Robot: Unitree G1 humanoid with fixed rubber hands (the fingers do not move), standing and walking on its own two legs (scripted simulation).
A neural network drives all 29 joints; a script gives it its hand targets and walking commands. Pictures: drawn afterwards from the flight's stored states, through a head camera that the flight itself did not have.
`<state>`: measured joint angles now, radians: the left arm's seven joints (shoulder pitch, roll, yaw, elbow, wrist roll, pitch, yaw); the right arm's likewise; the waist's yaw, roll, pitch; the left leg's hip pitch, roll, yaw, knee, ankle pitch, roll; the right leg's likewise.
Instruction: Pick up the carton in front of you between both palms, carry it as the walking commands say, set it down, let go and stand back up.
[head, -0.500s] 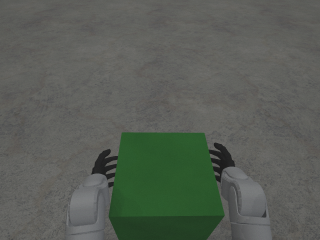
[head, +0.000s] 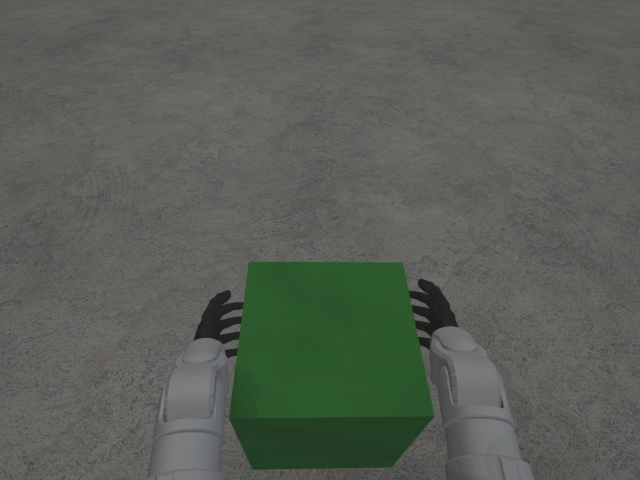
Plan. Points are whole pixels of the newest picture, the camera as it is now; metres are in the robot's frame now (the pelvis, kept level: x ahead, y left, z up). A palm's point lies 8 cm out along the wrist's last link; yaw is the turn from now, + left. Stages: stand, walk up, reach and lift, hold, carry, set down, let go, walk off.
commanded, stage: carry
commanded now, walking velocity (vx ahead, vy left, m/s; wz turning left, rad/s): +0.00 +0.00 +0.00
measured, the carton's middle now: (324, 370) +0.30 +0.00 -0.04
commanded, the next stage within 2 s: hold in 0.84 s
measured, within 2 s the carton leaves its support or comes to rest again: neither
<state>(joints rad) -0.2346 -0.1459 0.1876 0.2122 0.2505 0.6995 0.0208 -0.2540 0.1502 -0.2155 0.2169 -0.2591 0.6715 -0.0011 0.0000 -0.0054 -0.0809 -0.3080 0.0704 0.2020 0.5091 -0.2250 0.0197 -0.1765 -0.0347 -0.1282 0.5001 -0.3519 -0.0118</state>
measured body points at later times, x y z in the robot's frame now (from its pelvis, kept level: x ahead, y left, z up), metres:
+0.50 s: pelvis -0.02 +0.00 +0.00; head -0.04 +0.00 +0.45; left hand +0.28 +0.15 +0.03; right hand +0.29 -0.15 +0.04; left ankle +0.03 +0.11 -0.74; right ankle -0.06 -0.10 -0.74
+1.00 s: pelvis -0.03 +0.00 +0.01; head -0.05 +0.01 +0.46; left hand +0.26 +0.14 +0.03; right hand +0.26 -0.16 +0.04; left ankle +0.02 +0.12 -0.74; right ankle -0.06 -0.10 -0.74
